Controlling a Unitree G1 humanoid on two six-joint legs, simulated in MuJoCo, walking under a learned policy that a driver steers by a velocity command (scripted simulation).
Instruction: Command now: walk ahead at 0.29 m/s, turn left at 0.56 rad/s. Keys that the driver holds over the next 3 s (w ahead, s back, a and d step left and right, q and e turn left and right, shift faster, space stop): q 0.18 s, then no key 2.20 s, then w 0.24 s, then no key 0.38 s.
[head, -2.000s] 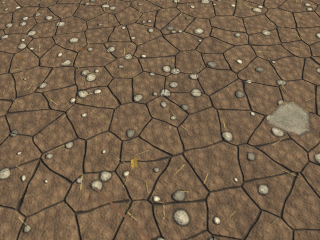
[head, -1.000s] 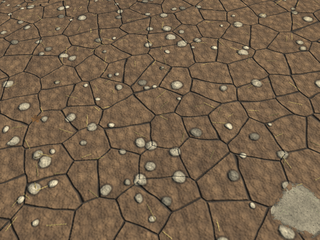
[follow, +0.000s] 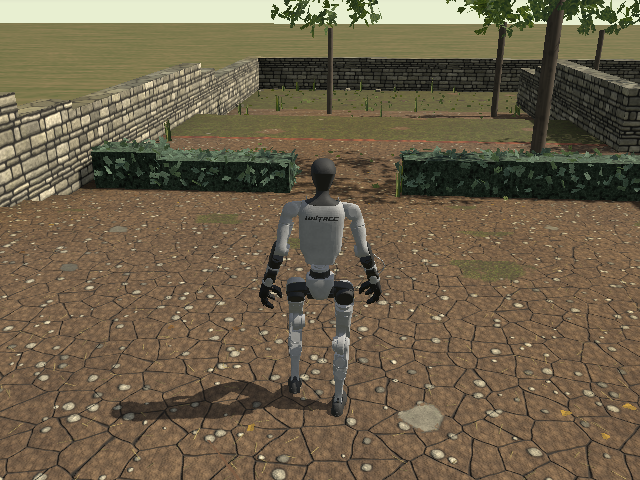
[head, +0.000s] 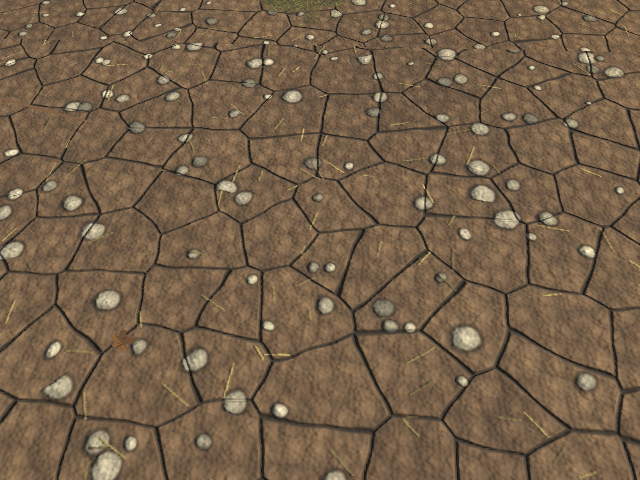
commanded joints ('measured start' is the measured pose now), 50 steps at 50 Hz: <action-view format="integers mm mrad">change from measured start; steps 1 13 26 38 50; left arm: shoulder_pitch -36 75 -20 -54 64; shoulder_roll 102 108 76 77 37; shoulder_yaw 16 23 16 -11 -23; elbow -54 -95 -61 3 104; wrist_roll -3 -2 2 3 -5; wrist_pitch -9 98 160 73 81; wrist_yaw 4 13 16 18 24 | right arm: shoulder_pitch -1 144 -2 35 80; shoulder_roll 27 -172 -57 -1 14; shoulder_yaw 20 -32 21 43 58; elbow -67 -108 -61 51 183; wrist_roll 3 36 3 15 23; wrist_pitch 2 -3 2 1 -9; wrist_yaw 16 -33 -42 -39 -59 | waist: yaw -31 -61 -7 -53 -9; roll -168 38 66 -169 -36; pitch -17 -336 -97 5 6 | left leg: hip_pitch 35 691 331 506 428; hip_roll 4 339 125 -23 17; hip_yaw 40 -430 -239 -108 -157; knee -169 -628 -855 -700 -752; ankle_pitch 124 786 -60 125 97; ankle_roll -15 354 167 7 19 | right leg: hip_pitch -12 -435 -210 -236 -77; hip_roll -223 -33 -20 -148 -88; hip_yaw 21 164 166 345 270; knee -69 1047 494 -134 -35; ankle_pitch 650 -428 -205 -213 -53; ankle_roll -95 62 44 -20 -29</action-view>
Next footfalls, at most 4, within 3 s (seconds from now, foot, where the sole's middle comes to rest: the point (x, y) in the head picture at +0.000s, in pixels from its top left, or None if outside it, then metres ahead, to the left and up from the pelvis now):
0.20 left None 0.21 0.11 -0.78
0.66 right None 0.16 -0.09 -0.78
2.76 left None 0.37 0.15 -0.78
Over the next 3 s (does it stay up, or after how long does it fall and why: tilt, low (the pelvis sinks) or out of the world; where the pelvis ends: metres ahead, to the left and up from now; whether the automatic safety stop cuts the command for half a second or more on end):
stays up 0.32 0.08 -0.01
